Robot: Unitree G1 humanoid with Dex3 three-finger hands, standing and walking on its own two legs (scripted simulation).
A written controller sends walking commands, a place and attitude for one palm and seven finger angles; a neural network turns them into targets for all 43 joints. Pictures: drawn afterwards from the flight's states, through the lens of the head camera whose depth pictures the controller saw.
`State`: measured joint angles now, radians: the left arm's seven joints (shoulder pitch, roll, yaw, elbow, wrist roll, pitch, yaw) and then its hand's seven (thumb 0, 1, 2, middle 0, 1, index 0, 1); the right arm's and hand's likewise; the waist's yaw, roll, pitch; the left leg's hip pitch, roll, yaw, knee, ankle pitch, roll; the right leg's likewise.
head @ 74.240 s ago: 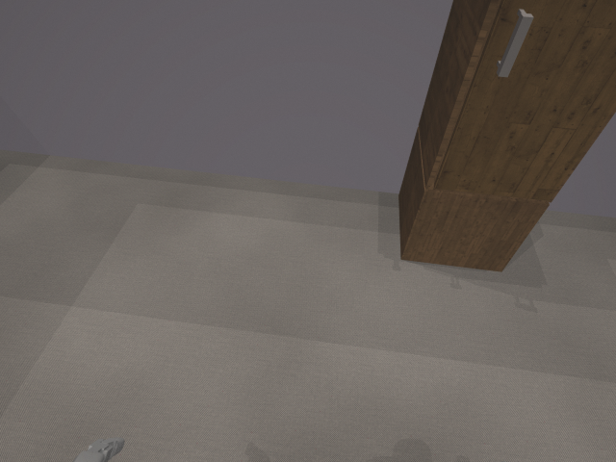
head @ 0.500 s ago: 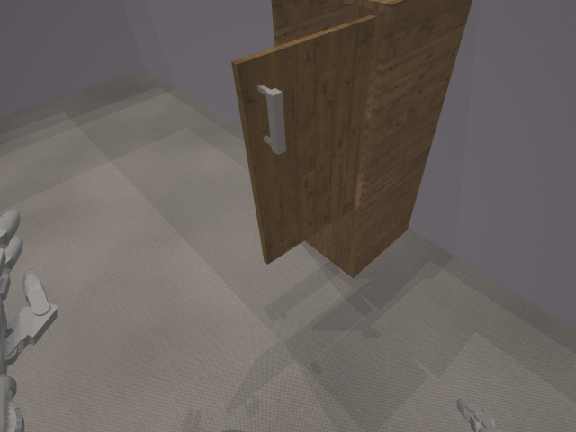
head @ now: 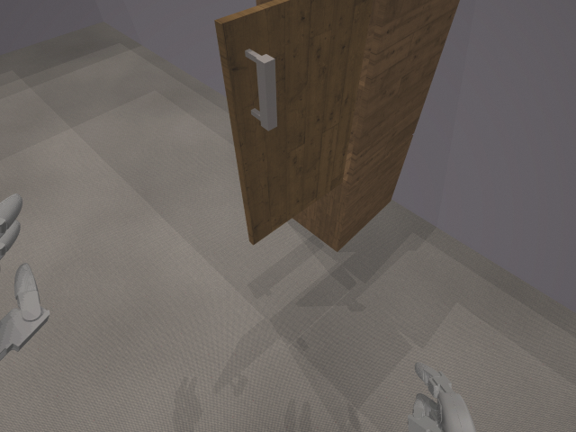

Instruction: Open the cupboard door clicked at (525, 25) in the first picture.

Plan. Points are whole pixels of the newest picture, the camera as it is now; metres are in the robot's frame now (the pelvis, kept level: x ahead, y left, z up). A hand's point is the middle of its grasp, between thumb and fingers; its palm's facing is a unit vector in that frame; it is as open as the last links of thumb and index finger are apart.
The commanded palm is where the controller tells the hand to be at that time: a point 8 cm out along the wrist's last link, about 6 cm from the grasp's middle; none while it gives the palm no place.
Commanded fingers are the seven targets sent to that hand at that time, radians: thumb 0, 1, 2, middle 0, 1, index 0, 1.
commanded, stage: let the arm hang, fingers relaxed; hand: left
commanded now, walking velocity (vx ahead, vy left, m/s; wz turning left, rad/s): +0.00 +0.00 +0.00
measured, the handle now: (260, 90) +0.63 +0.08 +0.13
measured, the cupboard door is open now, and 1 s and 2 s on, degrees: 86 86 86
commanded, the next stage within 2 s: look to check the result in 1.16 s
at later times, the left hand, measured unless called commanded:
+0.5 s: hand out of the picture -0.01 +0.19 -0.18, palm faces +0.09 -0.98 -0.19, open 7.1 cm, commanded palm none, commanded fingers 0.00 0.90 0.90 -0.20 -0.30 -0.20 -0.30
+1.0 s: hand out of the picture -0.03 +0.19 -0.17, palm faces +0.09 -0.98 -0.19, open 7.4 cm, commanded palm none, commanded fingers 0.00 0.90 0.90 -0.20 -0.30 -0.20 -0.30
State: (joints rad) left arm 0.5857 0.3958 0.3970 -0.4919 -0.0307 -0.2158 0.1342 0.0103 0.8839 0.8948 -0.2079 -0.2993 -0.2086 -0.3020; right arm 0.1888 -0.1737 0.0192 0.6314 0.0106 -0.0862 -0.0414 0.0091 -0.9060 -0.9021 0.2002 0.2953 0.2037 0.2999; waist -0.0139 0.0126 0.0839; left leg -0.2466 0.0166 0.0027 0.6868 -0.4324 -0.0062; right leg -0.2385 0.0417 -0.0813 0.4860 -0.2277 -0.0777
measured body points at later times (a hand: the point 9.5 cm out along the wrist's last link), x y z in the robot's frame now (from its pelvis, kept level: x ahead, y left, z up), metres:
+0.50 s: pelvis -0.02 +0.00 +0.00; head +0.01 +0.02 +0.45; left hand -0.01 +0.24 -0.16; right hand +0.05 -0.25 -0.14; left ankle +0.00 +0.12 -0.74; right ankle -0.01 -0.10 -0.74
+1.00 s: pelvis -0.02 +0.02 +0.01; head -0.02 +0.02 +0.46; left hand -0.03 +0.24 -0.15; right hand -0.02 -0.20 -0.16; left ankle +0.00 +0.12 -0.74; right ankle -0.01 -0.10 -0.74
